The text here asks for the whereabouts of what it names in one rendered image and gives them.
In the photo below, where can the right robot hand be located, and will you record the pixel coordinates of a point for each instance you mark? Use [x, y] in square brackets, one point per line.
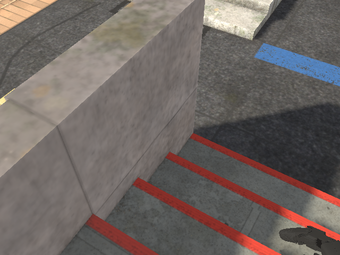
[313, 238]

